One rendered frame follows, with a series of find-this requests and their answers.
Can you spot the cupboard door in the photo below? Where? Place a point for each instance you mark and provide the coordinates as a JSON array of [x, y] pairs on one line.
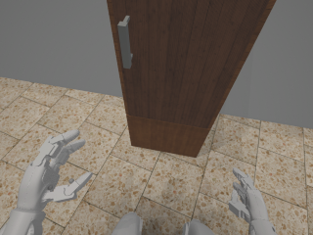
[[185, 53]]

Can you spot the left robot forearm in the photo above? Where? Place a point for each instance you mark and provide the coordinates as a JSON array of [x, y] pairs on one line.
[[24, 222]]

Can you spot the right robot hand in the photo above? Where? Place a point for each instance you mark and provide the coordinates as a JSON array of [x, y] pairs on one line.
[[252, 205]]

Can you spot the robot right thigh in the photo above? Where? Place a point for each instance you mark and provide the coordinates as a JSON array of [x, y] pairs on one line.
[[196, 228]]

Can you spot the robot left thigh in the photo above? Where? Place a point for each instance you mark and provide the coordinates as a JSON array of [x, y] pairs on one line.
[[129, 224]]

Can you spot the right robot forearm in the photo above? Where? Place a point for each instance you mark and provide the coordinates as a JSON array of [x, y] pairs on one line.
[[261, 227]]

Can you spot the robot thigh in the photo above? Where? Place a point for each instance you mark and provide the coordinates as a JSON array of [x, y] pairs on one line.
[[196, 228], [129, 224]]

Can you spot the handle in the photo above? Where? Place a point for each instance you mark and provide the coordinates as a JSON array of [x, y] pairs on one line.
[[124, 41]]

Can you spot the left robot hand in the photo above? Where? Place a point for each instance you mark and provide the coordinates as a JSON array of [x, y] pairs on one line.
[[40, 174]]

